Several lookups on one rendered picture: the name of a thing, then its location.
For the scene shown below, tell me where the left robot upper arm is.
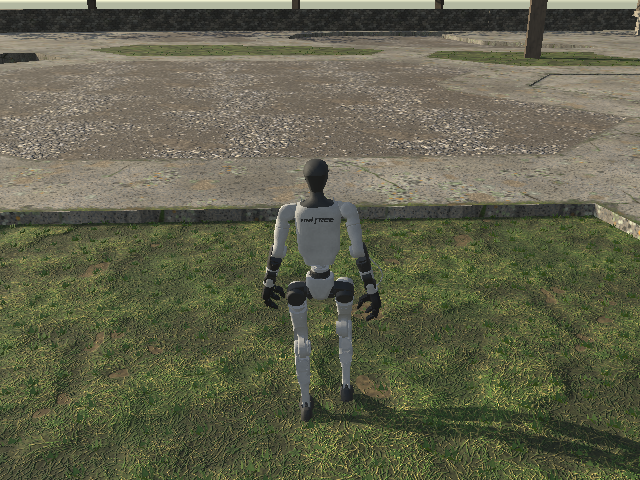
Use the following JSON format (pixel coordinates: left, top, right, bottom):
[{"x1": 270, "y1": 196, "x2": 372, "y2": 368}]
[{"x1": 271, "y1": 203, "x2": 297, "y2": 259}]

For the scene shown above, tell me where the robot right shin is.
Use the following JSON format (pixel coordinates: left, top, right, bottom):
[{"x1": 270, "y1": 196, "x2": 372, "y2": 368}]
[{"x1": 339, "y1": 320, "x2": 353, "y2": 389}]

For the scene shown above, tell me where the right robot upper arm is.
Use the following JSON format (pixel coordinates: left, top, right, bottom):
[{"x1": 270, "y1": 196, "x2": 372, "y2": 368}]
[{"x1": 338, "y1": 201, "x2": 365, "y2": 258}]

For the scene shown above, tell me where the left robot forearm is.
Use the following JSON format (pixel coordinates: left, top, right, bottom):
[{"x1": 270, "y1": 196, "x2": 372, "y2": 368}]
[{"x1": 263, "y1": 243, "x2": 282, "y2": 288}]

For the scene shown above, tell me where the robot torso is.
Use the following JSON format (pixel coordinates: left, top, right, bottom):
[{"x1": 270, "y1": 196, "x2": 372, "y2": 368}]
[{"x1": 294, "y1": 197, "x2": 342, "y2": 300}]

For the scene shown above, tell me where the right robot hand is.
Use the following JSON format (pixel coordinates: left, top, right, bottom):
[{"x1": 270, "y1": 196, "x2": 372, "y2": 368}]
[{"x1": 357, "y1": 291, "x2": 381, "y2": 321}]

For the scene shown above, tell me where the left robot hand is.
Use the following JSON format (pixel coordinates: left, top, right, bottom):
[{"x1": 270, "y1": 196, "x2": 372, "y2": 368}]
[{"x1": 262, "y1": 285, "x2": 285, "y2": 309}]

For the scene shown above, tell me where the right robot forearm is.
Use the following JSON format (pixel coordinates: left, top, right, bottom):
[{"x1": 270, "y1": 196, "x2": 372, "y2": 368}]
[{"x1": 356, "y1": 242, "x2": 378, "y2": 294}]

